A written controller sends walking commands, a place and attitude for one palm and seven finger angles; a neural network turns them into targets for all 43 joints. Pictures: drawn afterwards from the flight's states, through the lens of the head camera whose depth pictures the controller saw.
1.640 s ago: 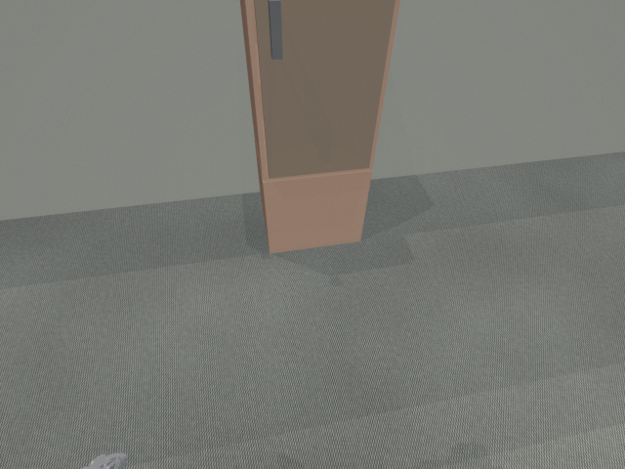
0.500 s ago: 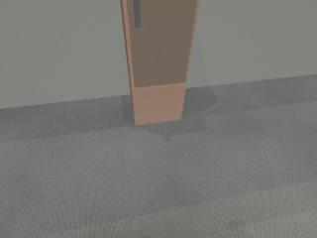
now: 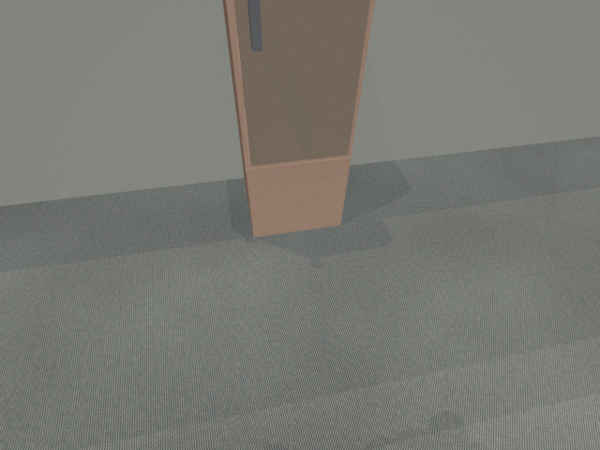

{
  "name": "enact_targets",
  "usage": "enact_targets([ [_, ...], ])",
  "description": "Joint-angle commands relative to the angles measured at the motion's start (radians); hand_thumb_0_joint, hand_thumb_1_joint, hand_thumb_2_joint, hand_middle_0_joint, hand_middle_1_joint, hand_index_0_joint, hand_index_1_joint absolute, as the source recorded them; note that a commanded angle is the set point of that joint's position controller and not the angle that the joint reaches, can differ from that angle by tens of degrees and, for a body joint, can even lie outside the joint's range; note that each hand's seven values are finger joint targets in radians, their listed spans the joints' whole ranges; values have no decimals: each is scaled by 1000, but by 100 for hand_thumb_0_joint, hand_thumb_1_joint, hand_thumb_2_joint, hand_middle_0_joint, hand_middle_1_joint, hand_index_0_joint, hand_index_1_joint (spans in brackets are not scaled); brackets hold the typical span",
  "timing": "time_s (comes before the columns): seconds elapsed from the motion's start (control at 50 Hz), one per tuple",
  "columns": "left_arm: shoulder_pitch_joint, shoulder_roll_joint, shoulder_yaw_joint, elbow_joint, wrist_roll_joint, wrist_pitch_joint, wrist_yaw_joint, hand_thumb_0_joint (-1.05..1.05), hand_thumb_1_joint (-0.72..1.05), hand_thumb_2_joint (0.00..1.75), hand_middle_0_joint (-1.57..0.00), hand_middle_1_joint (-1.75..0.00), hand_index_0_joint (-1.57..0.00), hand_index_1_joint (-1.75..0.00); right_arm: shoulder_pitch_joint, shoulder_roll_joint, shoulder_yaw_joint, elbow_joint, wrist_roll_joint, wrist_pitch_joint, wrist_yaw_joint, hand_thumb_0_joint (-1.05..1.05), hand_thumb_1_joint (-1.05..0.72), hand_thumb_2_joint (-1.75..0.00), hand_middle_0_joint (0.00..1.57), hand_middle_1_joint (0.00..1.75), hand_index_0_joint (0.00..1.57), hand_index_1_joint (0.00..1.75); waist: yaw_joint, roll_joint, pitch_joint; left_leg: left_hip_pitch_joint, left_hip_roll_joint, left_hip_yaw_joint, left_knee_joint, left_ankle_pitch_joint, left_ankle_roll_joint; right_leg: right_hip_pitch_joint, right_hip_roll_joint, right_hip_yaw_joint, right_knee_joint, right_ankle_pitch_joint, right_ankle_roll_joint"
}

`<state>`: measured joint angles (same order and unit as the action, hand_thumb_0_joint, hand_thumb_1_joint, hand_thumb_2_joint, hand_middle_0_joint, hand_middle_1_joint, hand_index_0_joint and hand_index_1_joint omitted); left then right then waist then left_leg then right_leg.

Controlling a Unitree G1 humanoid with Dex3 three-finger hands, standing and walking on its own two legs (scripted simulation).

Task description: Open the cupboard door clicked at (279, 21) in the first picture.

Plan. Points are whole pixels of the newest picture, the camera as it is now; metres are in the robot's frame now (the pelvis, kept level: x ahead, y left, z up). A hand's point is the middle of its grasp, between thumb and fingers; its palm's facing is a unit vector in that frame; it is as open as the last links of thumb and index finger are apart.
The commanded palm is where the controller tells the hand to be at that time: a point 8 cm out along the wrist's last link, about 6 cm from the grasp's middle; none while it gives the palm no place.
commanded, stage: walk to a spot facing it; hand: left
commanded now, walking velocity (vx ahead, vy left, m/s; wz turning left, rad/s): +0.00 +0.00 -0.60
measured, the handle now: (254, 19) +1.06 +0.20 +0.14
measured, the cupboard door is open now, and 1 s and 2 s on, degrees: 0 0 0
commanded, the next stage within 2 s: none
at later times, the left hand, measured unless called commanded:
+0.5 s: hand out of the picture +0.03 +0.15 -0.16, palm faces -0.18 -0.96 -0.23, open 7.4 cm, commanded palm none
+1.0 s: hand (202, 392) +0.25 +0.19 -0.19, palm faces -0.43 -0.89 -0.18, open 7.4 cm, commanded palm none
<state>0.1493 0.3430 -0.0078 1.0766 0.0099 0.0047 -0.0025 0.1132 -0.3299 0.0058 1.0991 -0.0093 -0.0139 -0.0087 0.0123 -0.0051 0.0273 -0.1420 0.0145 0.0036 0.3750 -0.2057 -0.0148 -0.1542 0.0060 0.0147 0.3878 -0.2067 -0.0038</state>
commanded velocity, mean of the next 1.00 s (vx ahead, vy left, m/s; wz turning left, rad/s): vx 0.24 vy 0.00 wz -0.58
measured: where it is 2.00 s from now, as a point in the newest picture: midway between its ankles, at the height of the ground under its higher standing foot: (332, 409)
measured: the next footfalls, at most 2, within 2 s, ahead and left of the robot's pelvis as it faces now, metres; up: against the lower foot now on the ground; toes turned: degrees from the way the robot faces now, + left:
left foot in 0.90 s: +0.25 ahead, +0.06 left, +0.00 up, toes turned -25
right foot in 1.48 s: +0.31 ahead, -0.17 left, +0.00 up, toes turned -56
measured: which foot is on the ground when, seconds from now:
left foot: down 0.00-0.30, up 0.32-0.88, down 0.90-1.00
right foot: down 0.00-0.90, up 0.92-1.00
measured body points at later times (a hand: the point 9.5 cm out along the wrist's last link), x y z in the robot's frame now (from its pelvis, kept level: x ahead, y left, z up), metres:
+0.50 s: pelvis -0.01 -0.04 +0.00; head +0.01 -0.07 +0.45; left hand +0.05 +0.20 -0.14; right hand +0.00 -0.31 -0.16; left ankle +0.02 +0.12 -0.66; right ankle -0.01 -0.10 -0.75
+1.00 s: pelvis +0.16 +0.00 -0.01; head +0.18 +0.04 +0.44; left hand +0.27 +0.24 -0.18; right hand +0.15 -0.25 -0.12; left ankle +0.21 +0.07 -0.75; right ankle +0.02 -0.08 -0.67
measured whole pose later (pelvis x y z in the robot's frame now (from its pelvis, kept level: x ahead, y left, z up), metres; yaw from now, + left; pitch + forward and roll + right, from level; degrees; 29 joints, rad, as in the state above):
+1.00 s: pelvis +0.16 +0.00 -0.01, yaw -32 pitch +0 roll -1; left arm 0.39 0.25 0.09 1.02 0.03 0.01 -0.02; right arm 0.19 -0.14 -0.01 0.89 -0.02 -0.07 -0.01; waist 0.05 -0.07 -0.02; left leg -0.28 0.03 0.12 0.56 -0.29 0.04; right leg -0.38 0.05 0.08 1.07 -0.41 -0.02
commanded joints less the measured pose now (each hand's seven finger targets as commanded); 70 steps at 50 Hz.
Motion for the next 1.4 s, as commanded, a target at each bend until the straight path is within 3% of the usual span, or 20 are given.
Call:
enact_targets([
  [0.0, 24, 98, 35, -73, 3, 13, 16, 0, 90, 90, -20, -30, -20, -30, 43, -99, -35, -69, -2, 6, -19, 0, -90, -90, 20, 30, 20, 30, -17, 8, -51, 42, 126, -23, 24, 176, 19, -78, -107, 113, 26, 249, -16],
  [0.1, 43, 81, 55, -136, 8, 36, 4, 0, 90, 90, -20, -30, -20, -30, 44, -133, -70, -134, -6, 21, -26, 0, -90, -90, 20, 30, 20, 30, -16, 85, -24, 16, 211, -59, 6, 96, 65, -206, -34, 83, 199, 137, -3],
  [0.18, 77, 31, 70, -173, 9, 46, -4, 0, 90, 90, -20, -30, -20, -30, 23, -131, -89, -179, -8, 13, -24, 0, -90, -90, 20, 30, 20, 30, -1, 203, -38, -14, 358, -91, -19, 297, 184, -244, -26, 5, 489, -293, 18],
  [0.24, 211, 24, 85, -154, 14, 34, -14, 0, 90, 90, -20, -30, -20, -30, -30, -120, -98, -203, -11, 19, -20, 0, -90, -90, 20, 30, 20, 30, 69, 106, -80, -124, 294, 43, 191, 139, 95, -40, -43, -20, 246, -112, 9],
  [0.26, 267, 81, 99, -143, 24, 21, -12, 0, 90, 90, -20, -30, -20, -30, -27, -72, -89, -214, -4, 31, -13, 0, -90, -90, 20, 30, 20, 30, 98, -125, -69, -263, 163, 132, 435, -165, 14, 37, -129, 152, 12, -90, -16],
  [0.28, 272, 181, 116, -154, 28, 9, 2, 0, 90, 90, -20, -30, -20, -30, -16, 14, -71, -256, -6, 35, -4, 0, -90, -90, 20, 30, 20, 30, 82, -424, -6, -528, 6, 122, 718, -438, -44, 35, -352, 604, -182, -114, -103],
  [0.3, 276, 166, 116, -170, 12, 13, 15, 0, 90, 90, -20, -30, -20, -30, -52, -38, -78, -269, -9, 37, -3, 0, -90, -90, 20, 30, 20, 30, 93, -281, 8, -510, 43, -21, 770, -370, -23, -30, -360, 613, -243, -276, -149],
  [0.34, 175, 105, 111, -196, 10, 2, 15, 0, 90, 90, -20, -30, -20, -30, -41, -48, -90, -244, -10, 30, 9, 0, -90, -90, 20, 30, 20, 30, 42, -180, 78, -508, 83, -28, 793, -207, -17, -120, -278, 566, -268, -504, -127],
  [0.4, 190, 51, 98, -191, 5, -30, 6, 0, 90, 90, -20, -30, -20, -30, 5, -22, -91, -217, -20, 17, 18, 0, -90, -90, 20, 30, 20, 30, 14, -49, 17, -472, 86, -21, 757, -57, -34, -63, -201, 427, -213, -300, -134],
  [0.7, 359, 10, 101, -119, 20, -62, 12, 0, 90, 90, -20, -30, -20, -30, -100, 40, -77, -289, -13, -24, 18, 0, -90, -90, 20, 30, 20, 30, 65, -103, 2, -542, 60, -2, 487, -79, -55, 130, -183, 471, -157, -1, -211],
  [0.82, 236, 41, 115, -153, 17, -51, 14, 0, 90, 90, -20, -30, -20, -30, 29, 35, -82, -275, 3, -48, 10, 0, -90, -90, 20, 30, 20, 30, -11, -134, 4, -108, 0, 25, 167, -35, -29, -127, -119, 415, -25, 57, -155],
  [0.84, 205, 25, 116, -159, 15, -51, 12, 0, 90, 90, -20, -30, -20, -30, 150, 4, -89, -238, 5, -54, -2, 0, -90, -90, 20, 30, 20, 30, -65, -73, -42, 97, 20, 7, 74, -23, -20, -229, -59, 367, 90, 51, -121],
  [0.86, 213, -22, 112, -173, 4, -49, 2, 0, 90, 90, -20, -30, -20, -30, 285, -79, -108, -197, -2, -60, -17, 0, -90, -90, 20, 30, 20, 30, -113, 119, -123, 331, 179, -154, 17, -146, 15, -384, 39, 267, 313, -48, -86],
  [0.88, 240, -68, 105, -187, -1, -51, -8, 0, 90, 90, -20, -30, -20, -30, 382, -162, -124, -182, -15, -59, -16, 0, -90, -90, 20, 30, 20, 30, -119, 354, -160, 378, 456, -499, -125, -316, 94, -552, 115, 91, 631, -368, -25],
  [0.9, 212, -45, 111, -193, 9, -50, -8, 0, 90, 90, -20, -30, -20, -30, 331, -140, -115, -203, -12, -46, -15, 0, -90, -90, 20, 30, 20, 30, -97, 238, -68, 211, 504, -565, -196, -438, 141, -556, 42, 87, 759, -340, -20],
  [0.98, 195, -62, 118, -159, 32, -18, -39, 0, 90, 90, -20, -30, -20, -30, 182, 40, -63, -217, -10, -69, -15, 0, -90, -90, 20, 30, 20, 30, 7, 131, 106, -78, 325, -184, -215, -156, 52, -508, -72, 39, 863, -70, 0],
  [1.06, 206, -107, 108, -153, 29, 9, -39, 0, 90, 90, -20, -30, -20, -30, 262, 64, -54, -165, -1, -87, -30, 0, -90, -90, 20, 30, 20, 30, 22, 154, 53, 6, 261, 53, -128, 399, -14, -523, -61, 2, 880, 30, 24],
  [1.16, 126, -120, 105, -174, 28, 33, -34, 0, 90, 90, -20, -30, -20, -30, 329, 63, -47, -126, -3, -78, -41, 0, -90, -90, 20, 30, 20, 30, 10, 142, 51, 72, 253, 146, -60, 725, -43, -576, -43, -43, 836, 78, 31],
  [1.28, -57, -128, 85, -220, 20, 32, -37, 0, 90, 90, -20, -30, -20, -30, 393, 43, -54, -89, -15, -53, -45, 0, -90, -90, 20, 30, 20, 30, -45, 129, 66, 205, 273, 204, -9, 828, 46, -547, -29, -147, 539, 19, 16],
  [1.38, -27, -100, 88, -222, 23, 19, -23, 0, 90, 90, -20, -30, -20, -30, 398, 7, -74, -82, -11, -31, -40, 0, -90, -90, 20, 30, 20, 30, -16, 172, -5, 259, 310, 258, 178, 1128, 68, -368, 37, -207, 359, -78, -37],
])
